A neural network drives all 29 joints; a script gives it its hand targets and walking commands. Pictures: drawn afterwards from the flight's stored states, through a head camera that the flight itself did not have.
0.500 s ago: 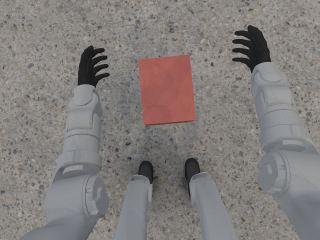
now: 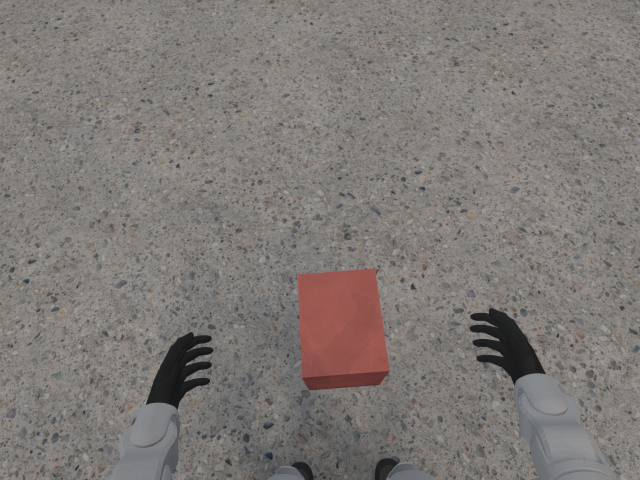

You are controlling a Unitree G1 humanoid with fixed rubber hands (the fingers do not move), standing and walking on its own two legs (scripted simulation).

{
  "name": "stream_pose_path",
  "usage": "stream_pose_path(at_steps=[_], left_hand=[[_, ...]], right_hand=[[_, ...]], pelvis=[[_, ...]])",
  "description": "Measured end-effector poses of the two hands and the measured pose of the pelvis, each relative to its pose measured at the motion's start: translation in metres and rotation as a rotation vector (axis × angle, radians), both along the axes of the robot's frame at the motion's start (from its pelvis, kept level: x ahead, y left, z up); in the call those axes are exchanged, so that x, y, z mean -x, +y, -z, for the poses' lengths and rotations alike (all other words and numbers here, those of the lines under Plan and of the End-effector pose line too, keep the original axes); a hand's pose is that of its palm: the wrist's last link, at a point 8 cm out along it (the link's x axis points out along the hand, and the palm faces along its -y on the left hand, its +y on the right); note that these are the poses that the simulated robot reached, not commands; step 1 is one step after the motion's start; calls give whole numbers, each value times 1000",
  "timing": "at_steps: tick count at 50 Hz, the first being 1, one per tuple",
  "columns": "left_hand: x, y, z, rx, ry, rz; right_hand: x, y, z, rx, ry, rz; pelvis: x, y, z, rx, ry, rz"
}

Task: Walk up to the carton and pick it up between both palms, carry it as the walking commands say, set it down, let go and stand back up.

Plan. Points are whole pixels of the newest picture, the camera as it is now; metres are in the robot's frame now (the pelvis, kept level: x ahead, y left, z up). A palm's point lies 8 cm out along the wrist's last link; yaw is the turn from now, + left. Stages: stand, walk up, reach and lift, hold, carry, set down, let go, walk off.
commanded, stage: let go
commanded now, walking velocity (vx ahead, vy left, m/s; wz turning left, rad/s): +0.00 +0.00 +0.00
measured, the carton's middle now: (340, 332) +0.45 -0.01 -0.63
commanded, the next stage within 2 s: stand in 0.66 s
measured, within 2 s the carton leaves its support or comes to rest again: neither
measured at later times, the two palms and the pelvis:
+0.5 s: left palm (139, 454) +0.18 +0.23 -0.04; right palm (562, 444) +0.18 -0.23 -0.05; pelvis +0.02 +0.00 +0.02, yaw +0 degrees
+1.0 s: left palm out of the picture +0.15 +0.29 -0.07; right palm (614, 467) +0.15 -0.28 -0.06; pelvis +0.02 +0.01 +0.02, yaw +0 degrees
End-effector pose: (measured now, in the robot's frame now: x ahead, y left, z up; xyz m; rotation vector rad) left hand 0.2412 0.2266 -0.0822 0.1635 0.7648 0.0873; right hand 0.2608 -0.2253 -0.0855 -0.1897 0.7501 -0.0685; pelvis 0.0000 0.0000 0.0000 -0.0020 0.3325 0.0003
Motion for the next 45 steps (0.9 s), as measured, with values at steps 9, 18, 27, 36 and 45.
stream_pose_path(at_steps=[9,18,27,36,45], left_hand=[[55,4,-28,4,19,-2],[66,9,-39,-3,25,19],[62,7,-38,-8,36,39],[71,25,-31,-78,62,-17],[92,63,-15,-178,154,-38]], right_hand=[[62,-3,-26,-16,30,9],[82,-5,-38,-18,35,8],[85,-3,-40,-21,41,16],[91,-11,-32,53,67,16],[104,-52,-27,185,140,57]], pelvis=[[-17,0,-18,2,-209,2],[-20,0,-22,0,-363,1],[-17,2,-20,0,-429,0],[-17,5,-18,3,-391,-2],[-21,6,-17,5,-345,2]])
